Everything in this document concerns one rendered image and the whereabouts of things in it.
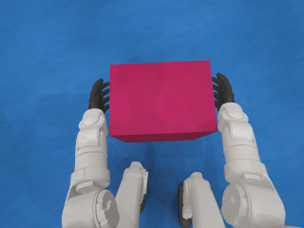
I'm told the robot left hand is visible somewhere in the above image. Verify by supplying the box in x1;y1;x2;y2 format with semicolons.
88;78;110;114

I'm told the robot right hand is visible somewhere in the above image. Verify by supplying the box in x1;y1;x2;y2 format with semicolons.
212;72;235;112

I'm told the robot right forearm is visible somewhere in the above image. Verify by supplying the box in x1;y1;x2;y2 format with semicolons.
218;103;286;222

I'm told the robot left forearm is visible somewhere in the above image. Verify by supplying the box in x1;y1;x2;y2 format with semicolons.
62;108;110;228

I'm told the left robot thigh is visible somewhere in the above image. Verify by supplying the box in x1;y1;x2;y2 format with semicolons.
115;166;149;228

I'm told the carton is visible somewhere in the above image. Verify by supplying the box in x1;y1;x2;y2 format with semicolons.
109;60;218;143

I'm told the right robot thigh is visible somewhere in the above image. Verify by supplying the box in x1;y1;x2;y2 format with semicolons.
183;177;226;228

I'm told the left robot upper arm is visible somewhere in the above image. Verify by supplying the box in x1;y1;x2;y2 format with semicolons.
62;189;120;228

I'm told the robot thigh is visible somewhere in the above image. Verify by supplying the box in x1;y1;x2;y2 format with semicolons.
183;177;226;228
115;166;149;228

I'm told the right robot upper arm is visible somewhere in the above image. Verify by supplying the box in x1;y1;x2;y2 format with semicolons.
220;181;302;228

